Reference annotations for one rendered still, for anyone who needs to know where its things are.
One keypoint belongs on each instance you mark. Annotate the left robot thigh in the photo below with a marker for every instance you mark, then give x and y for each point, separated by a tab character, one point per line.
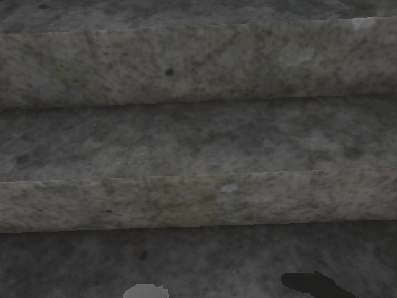
146	291

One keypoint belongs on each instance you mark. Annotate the robot right hand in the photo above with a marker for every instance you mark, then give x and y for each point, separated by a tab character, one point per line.
317	284

